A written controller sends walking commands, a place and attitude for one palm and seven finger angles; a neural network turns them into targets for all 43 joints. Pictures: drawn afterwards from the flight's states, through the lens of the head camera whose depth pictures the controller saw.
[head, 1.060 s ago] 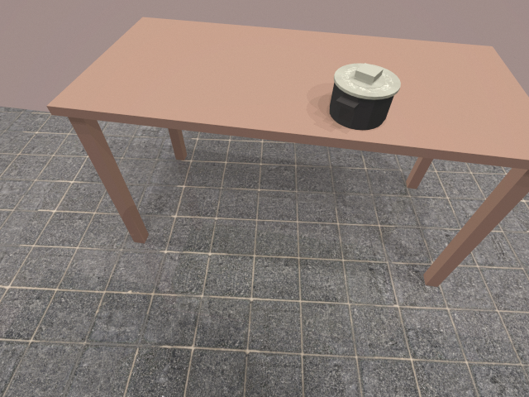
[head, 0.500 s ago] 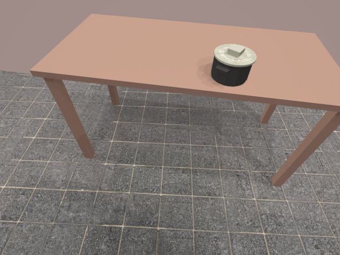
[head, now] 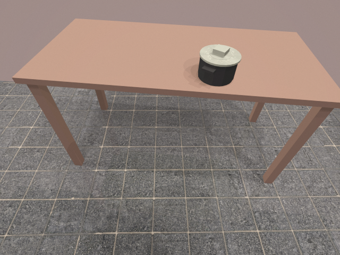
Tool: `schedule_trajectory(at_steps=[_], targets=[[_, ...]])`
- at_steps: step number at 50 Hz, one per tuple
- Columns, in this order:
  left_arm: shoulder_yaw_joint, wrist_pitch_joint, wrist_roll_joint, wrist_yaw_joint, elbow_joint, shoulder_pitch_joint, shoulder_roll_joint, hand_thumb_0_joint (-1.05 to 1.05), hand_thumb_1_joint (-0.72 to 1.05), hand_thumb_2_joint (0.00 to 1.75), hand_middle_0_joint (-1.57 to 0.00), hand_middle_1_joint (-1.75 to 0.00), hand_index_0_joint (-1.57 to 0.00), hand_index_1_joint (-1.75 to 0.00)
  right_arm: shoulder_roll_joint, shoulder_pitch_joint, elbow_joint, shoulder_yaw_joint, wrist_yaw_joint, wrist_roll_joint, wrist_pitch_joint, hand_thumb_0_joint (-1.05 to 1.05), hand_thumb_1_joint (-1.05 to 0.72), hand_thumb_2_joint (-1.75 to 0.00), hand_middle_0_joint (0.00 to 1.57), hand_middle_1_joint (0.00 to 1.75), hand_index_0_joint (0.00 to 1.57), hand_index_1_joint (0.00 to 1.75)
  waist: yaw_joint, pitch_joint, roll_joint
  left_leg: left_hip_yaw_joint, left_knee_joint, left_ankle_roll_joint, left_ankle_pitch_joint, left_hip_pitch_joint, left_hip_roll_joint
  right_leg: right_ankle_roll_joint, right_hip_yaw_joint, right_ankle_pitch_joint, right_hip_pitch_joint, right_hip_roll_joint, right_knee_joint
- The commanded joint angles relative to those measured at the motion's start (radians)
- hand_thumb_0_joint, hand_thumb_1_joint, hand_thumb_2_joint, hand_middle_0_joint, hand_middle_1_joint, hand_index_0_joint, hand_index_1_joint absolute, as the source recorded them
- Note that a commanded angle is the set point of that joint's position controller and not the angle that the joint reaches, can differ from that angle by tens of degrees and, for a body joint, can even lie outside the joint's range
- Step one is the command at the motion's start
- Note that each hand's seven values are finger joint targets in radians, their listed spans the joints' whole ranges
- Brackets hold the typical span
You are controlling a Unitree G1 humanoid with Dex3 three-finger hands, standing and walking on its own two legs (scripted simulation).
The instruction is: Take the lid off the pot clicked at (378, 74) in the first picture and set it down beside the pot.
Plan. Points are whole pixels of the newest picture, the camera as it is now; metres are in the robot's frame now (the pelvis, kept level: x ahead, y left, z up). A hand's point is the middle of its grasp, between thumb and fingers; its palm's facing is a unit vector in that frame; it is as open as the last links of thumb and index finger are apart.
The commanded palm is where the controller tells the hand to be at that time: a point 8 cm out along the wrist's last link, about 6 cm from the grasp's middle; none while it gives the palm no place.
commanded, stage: take the last steps up to it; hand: left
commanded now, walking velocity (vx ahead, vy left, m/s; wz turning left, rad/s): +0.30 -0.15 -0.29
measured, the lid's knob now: (221, 50) +0.85 -0.15 +0.08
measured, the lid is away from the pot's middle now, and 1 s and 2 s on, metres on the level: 0.00 0.00 0.00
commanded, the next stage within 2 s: come to a stop and stand still in 0.90 s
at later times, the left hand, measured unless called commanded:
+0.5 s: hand out of the picture +0.11 +0.06 -0.17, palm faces -0.03 -0.99 -0.15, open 7.4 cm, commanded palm none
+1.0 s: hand (173, 171) +0.43 +0.02 -0.17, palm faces -0.14 -0.98 -0.17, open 7.4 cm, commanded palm none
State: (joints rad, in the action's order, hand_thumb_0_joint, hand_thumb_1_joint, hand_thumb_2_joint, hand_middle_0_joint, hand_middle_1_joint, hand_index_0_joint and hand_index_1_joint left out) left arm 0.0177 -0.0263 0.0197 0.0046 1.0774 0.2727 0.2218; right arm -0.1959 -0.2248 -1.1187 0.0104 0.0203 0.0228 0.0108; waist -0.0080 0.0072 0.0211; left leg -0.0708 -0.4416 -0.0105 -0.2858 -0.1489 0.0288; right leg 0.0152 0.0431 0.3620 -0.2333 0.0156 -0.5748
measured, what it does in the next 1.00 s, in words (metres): walks ahead: right foot, then left foot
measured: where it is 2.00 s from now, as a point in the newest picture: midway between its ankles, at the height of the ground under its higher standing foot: (191, 250)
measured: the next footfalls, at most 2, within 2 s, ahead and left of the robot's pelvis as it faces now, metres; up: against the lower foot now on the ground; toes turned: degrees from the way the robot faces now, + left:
right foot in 0.20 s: +0.11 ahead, -0.17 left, +0.00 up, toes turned -8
left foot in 0.66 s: +0.32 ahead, -0.02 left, +0.00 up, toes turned +2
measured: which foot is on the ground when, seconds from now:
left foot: down 0.00-0.20, up 0.22-0.64, down 0.66-1.00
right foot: up 0.00-0.18, down 0.20-0.66, up 0.68-1.00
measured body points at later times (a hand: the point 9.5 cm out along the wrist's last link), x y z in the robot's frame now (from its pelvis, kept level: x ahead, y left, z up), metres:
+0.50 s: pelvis +0.13 -0.11 +0.00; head +0.15 -0.10 +0.45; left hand +0.11 +0.11 -0.16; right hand +0.17 -0.35 -0.14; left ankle +0.18 +0.01 -0.68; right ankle +0.07 -0.17 -0.74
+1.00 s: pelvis +0.32 -0.16 +0.00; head +0.37 -0.15 +0.45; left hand +0.43 +0.07 -0.15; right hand +0.25 -0.40 -0.14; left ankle +0.28 -0.02 -0.74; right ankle +0.39 -0.35 -0.69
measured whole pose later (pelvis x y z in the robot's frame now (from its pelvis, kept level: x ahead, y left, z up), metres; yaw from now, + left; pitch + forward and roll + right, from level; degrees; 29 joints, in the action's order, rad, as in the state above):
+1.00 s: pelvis +0.32 -0.16 +0.00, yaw -8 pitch +1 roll -1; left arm 0.08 -0.01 0.03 0.03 0.96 0.19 0.21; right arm -0.17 -0.35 -1.08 0.04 0.03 0.03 0.05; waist 0.03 0.07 0.04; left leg -0.15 -0.39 -0.04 -0.29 -0.11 0.11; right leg -0.02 -0.03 0.19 -0.58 -0.12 -0.81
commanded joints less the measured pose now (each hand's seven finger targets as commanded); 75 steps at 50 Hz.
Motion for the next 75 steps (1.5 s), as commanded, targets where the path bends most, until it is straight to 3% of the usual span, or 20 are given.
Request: schedule_trajectory(at_steps=[1, 7, 9, 10, 11, 16, 27, 31, 32, 34, 37, 44, 50, 52, 55, 58, 62, 71, 72, 75], targets=[[0.048, 0.01, 0.013, 0.03, -0.139, -0.11, 0.097, 0.0, 0.9, 0.9, -0.2, -0.3, -0.2, -0.3, -0.246, -0.119, 0.038, 0.076, 0.019, 0.006, 0.03, 0.0, -0.9, -0.9, 0.2, 0.3, 0.2, 0.3, 0.065, 0.172, -0.13, 0.376, 0.324, 0.21, -0.308, 0.079, 0.381, 0.002, 0.013, 0.09, -0.437, -0.078, -0.312], [0.066, 0.025, 0.0, 0.056, -0.123, 0.027, 0.059, 0.0, 0.9, 0.9, -0.2, -0.3, -0.2, -0.3, -0.226, -0.034, 0.06, 0.084, 0.015, 0.012, 0.048, 0.0, -0.9, -0.9, 0.2, 0.3, 0.2, 0.3, -0.019, 0.07, -0.145, 0.08, 0.155, 0.118, -0.075, -0.097, 0.287, 0.006, -0.091, -0.033, -0.062, -0.083, -0.039], [0.084, 0.036, 0.01, 0.042, -0.041, 0.254, 0.12, 0.0, 0.9, 0.9, -0.2, -0.3, -0.2, -0.3, -0.177, -0.031, 0.064, 0.073, 0.006, 0.007, 0.041, 0.0, -0.9, -0.9, 0.2, 0.3, 0.2, 0.3, -0.112, -0.002, 0.085, -0.062, -0.204, 0.049, -0.216, -0.305, 0.14, 0.026, -0.095, -0.028, 0.263, -0.045, 0.124], [0.107, 0.052, 0.016, 0.02, -0.021, 0.349, 0.234, 0.0, 0.9, 0.9, -0.2, -0.3, -0.2, -0.3, -0.09, -0.03, 0.099, 0.051, -0.003, -0.005, 0.038, 0.0, -0.9, -0.9, 0.2, 0.3, 0.2, 0.3, -0.142, -0.008, 0.421, -0.127, -0.597, 0.009, -0.399, -0.563, 0.003, 0.13, 0.386, 0.281, 0.345, -0.315, 0.339], [0.101, 0.051, -0.005, 0.003, -0.022, 0.371, 0.231, 0.0, 0.9, 0.9, -0.2, -0.3, -0.2, -0.3, -0.104, 0.031, 0.135, 0.049, -0.007, -0.001, 0.038, 0.0, -0.9, -0.9, 0.2, 0.3, 0.2, 0.3, -0.146, -0.001, 0.34, 0.009, -0.77, 0.036, -0.36, -0.608, 0.024, 0.185, 0.555, 0.351, 0.276, -0.377, 0.444], [0.063, 0.078, 0.006, -0.021, -0.093, 0.088, 0.098, 0.0, 0.9, 0.9, -0.2, -0.3, -0.2, -0.3, -0.067, -0.015, 0.105, 0.054, -0.021, 0.01, 0.017, 0.0, -0.9, -0.9, 0.2, 0.3, 0.2, 0.3, 0.021, 0.073, 0.01, 0.029, -0.745, 0.013, -0.075, -0.44, 0.116, 0.208, 0.224, 0.069, -0.017, -0.271, 0.4], [0.047, 0.09, 0.012, -0.027, -0.022, 0.21, 0.059, 0.0, 0.9, 0.9, -0.2, -0.3, -0.2, -0.3, -0.021, 0.105, 0.17, 0.058, -0.023, -0.004, 0.038, 0.0, -0.9, -0.9, 0.2, 0.3, 0.2, 0.3, -0.014, 0.086, 0.063, -0.014, -0.377, 0.027, -0.05, -0.451, 0.078, 0.239, 0.138, -0.384, 0.189, -0.242, 0.351], [0.053, 0.088, -0.001, -0.016, -0.031, 0.16, 0.065, 0.0, 0.9, 0.9, -0.2, -0.3, -0.2, -0.3, -0.033, -0.085, 0.108, 0.065, 0.002, 0.002, 0.059, 0.0, -0.9, -0.9, 0.2, 0.3, 0.2, 0.3, 0.087, 0.017, -0.002, -0.096, -0.113, 0.056, 0.072, -0.084, -0.013, 0.167, 0.01, -0.74, 0.122, -0.132, 0.058], [0.054, 0.088, -0.002, -0.012, -0.036, 0.172, 0.043, 0.0, 0.9, 0.9, -0.2, -0.3, -0.2, -0.3, -0.089, -0.226, 0.073, 0.079, 0.013, 0.006, 0.065, 0.0, -0.9, -0.9, 0.2, 0.3, 0.2, 0.3, 0.138, -0.052, -0.035, 0.033, -0.069, 0.082, 0.114, 0.148, 0.078, 0.128, -0.006, -0.591, -0.027, -0.095, -0.145], [0.049, 0.088, -0.003, 0.002, -0.082, 0.171, 0.019, 0.0, 0.9, 0.9, -0.2, -0.3, -0.2, -0.3, -0.227, -0.346, 0.055, 0.104, 0.03, 0.009, 0.056, 0.0, -0.9, -0.9, 0.2, 0.3, 0.2, 0.3, 0.137, -0.118, -0.263, 0.667, 0.165, 0.286, 0.246, 0.348, 0.517, 0.053, -0.017, 0.15, -0.41, 0.037, -0.691], [0.066, 0.065, 0.017, 0.011, -0.095, 0.084, 0.019, 0.0, 0.9, 0.9, -0.2, -0.3, -0.2, -0.3, -0.091, -0.134, 0.113, 0.064, 0.03, 0.004, 0.061, 0.0, -0.9, -0.9, 0.2, 0.3, 0.2, 0.3, 0.048, 0.106, -0.071, 0.449, 0.243, 0.241, 0.071, -0.026, 0.426, 0.028, 0.038, 0.001, -0.443, -0.079, -0.782], [0.055, 0.015, 0.015, 0.032, -0.118, 0.057, -0.036, 0.0, 0.9, 0.9, -0.2, -0.3, -0.2, -0.3, -0.097, -0.115, 0.097, 0.055, 0.022, -0.001, 0.077, 0.0, -0.9, -0.9, 0.2, 0.3, 0.2, 0.3, -0.002, 0.062, -0.159, 0.011, 0.205, 0.16, 0.405, -0.06, 0.251, -0.036, -0.053, -0.176, -0.369, -0.123, -0.475], [0.044, 0.034, 0.008, 0.034, -0.162, -0.094, -0.008, 0.0, 0.9, 0.9, -0.2, -0.3, -0.2, -0.3, -0.155, -0.178, 0.077, 0.075, 0.01, 0.01, 0.046, 0.0, -0.9, -0.9, 0.2, 0.3, 0.2, 0.3, 0.066, 0.049, -0.214, 0.0, 0.129, 0.129, 0.39, 0.018, 0.243, -0.029, -0.172, -0.167, -0.219, -0.088, -0.068], [0.048, 0.05, 0.006, 0.022, -0.136, -0.002, 0.02, 0.0, 0.9, 0.9, -0.2, -0.3, -0.2, -0.3, -0.139, -0.157, 0.076, 0.064, 0.008, 0.007, 0.032, 0.0, -0.9, -0.9, 0.2, 0.3, 0.2, 0.3, 0.013, 0.002, -0.162, -0.008, -0.022, 0.078, 0.406, -0.025, 0.196, -0.023, -0.18, -0.264, -0.009, -0.062, 0.085], [0.073, 0.077, -0.005, -0.019, -0.081, 0.171, 0.218, 0.0, 0.9, 0.9, -0.2, -0.3, -0.2, -0.3, -0.051, -0.248, 0.08, 0.042, 0.015, -0.029, 0.009, 0.0, -0.9, -0.9, 0.2, 0.3, 0.2, 0.3, -0.024, -0.295, 0.231, 0.013, -0.451, -0.026, -0.395, -0.183, 0.018, 0.117, 0.162, -1.219, 0.352, -0.453, 0.105], [0.078, 0.057, 0.002, -0.045, -0.098, 0.075, 0.197, 0.0, 0.9, 0.9, -0.2, -0.3, -0.2, -0.3, -0.057, -0.177, 0.077, 0.057, 0.026, -0.026, -0.029, 0.0, -0.9, -0.9, 0.2, 0.3, 0.2, 0.3, -0.027, -0.156, 0.246, 0.058, -0.713, -0.034, -0.393, -0.313, -0.002, 0.194, 0.169, -1.371, 0.247, -0.451, 0.095], [0.087, 0.028, 0.0, -0.071, -0.143, -0.026, 0.182, 0.0, 0.9, 0.9, -0.2, -0.3, -0.2, -0.3, -0.085, -0.087, 0.11, 0.071, 0.007, -0.014, -0.073, 0.0, -0.9, -0.9, 0.2, 0.3, 0.2, 0.3, -0.015, -0.136, 0.089, 0.119, -0.833, -0.051, -0.237, -0.368, -0.002, 0.19, 0.061, -1.048, 0.148, -0.432, 0.14], [0.09, 0.013, 0.023, -0.072, -0.219, -0.099, 0.185, 0.0, 0.9, 0.9, -0.2, -0.3, -0.2, -0.3, -0.066, 0.0, 0.198, 0.074, -0.027, 0.002, -0.09, 0.0, -0.9, -0.9, 0.2, 0.3, 0.2, 0.3, 0.007, -0.061, 0.195, 0.078, -0.59, -0.038, -0.137, -0.273, -0.014, 0.15, 0.054, -0.28, -0.07, -0.377, 0.27], [0.052, 0.036, 0.02, -0.094, -0.213, -0.101, 0.269, 0.0, 0.9, 0.9, -0.2, -0.3, -0.2, -0.3, -0.114, -0.013, 0.272, 0.065, -0.026, -0.003, -0.062, 0.0, -0.9, -0.9, 0.2, 0.3, 0.2, 0.3, 0.037, -0.173, 0.056, 0.238, -0.401, 0.013, -0.225, -0.221, -0.036, 0.197, 0.189, -0.525, 0.13, -0.42, 0.063], [0.029, -0.004, 0.007, -0.077, -0.291, -0.137, 0.153, 0.0, 0.9, 0.9, -0.2, -0.3, -0.2, -0.3, -0.147, -0.003, 0.31, 0.082, -0.03, 0.007, -0.031, 0.0, -0.9, -0.9, 0.2, 0.3, 0.2, 0.3, 0.057, -0.158, -0.091, 0.112, -0.023, 0.027, -0.121, -0.052, -0.007, 0.023, -0.041, 0.007, -0.187, -0.204, -0.092]])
